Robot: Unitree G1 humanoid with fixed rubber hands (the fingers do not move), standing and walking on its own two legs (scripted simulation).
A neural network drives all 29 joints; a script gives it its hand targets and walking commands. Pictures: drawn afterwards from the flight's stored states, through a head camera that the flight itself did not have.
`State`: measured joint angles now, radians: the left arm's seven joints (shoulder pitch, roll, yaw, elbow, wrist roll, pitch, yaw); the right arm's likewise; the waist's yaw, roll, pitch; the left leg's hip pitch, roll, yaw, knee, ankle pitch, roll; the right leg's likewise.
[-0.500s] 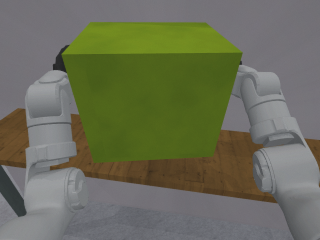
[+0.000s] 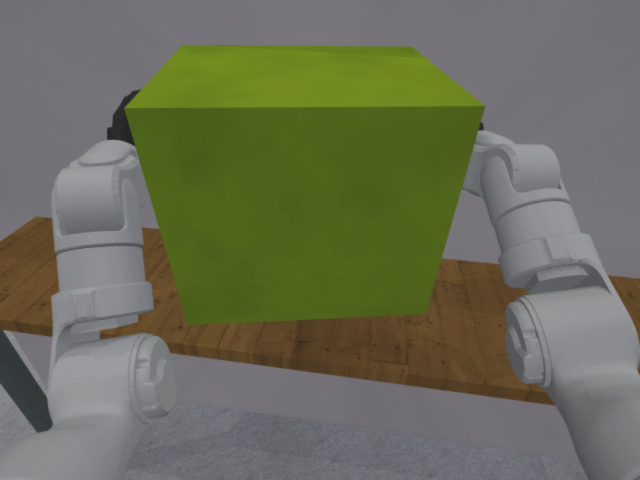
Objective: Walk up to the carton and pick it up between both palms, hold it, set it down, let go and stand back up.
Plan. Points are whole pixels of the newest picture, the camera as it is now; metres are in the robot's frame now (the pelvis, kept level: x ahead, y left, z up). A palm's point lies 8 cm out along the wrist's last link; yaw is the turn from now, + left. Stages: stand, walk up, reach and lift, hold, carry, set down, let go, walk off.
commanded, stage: hold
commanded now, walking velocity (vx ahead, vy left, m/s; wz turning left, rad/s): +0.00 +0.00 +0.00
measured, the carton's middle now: (304, 179) +0.37 +0.01 +0.27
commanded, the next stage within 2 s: none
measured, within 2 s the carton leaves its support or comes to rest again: neither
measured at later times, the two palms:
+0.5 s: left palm (130, 158) +0.35 +0.20 +0.31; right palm (464, 152) +0.37 -0.17 +0.30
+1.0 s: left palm (129, 158) +0.35 +0.20 +0.31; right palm (463, 152) +0.37 -0.17 +0.31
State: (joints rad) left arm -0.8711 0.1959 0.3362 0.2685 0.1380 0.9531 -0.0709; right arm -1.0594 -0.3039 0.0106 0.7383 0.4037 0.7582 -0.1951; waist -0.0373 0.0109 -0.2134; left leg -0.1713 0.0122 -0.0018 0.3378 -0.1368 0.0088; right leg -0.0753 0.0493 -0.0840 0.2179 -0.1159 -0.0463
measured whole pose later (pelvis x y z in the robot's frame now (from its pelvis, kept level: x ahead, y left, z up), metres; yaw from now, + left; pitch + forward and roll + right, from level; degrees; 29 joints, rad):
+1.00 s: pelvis +0.00 +0.00 +0.00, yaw +0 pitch -2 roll -1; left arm -0.86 0.20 0.34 0.24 0.13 0.96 -0.07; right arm -1.05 -0.31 0.02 0.71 0.41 0.77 -0.20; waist -0.04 0.01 -0.21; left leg -0.17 0.01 -0.01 0.34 -0.14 0.01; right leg -0.07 0.05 -0.08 0.21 -0.11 -0.05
